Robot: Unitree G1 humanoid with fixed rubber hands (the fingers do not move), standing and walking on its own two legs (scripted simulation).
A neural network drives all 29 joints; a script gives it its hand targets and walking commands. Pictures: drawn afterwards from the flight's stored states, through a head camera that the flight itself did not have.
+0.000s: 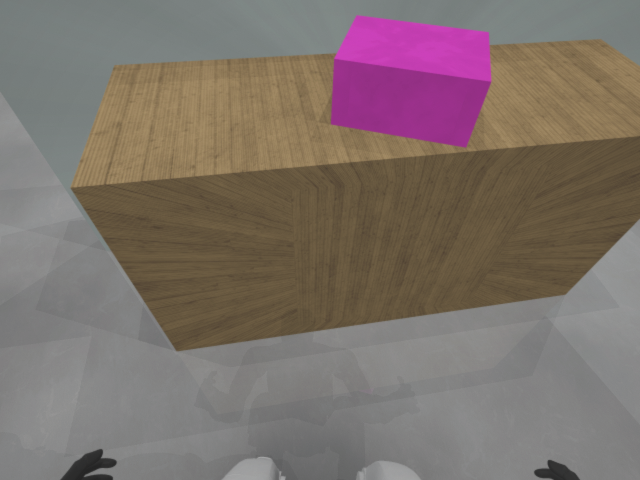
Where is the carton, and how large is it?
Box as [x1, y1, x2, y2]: [331, 15, 490, 146]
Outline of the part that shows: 356,15 334,58 331,124 466,146 490,83 488,32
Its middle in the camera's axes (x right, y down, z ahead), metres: +0.19 -0.35 +0.84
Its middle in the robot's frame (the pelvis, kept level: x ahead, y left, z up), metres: +0.87 -0.15 +0.06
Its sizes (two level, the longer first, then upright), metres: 0.292 0.221 0.145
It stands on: a pedestal, 0.72 m high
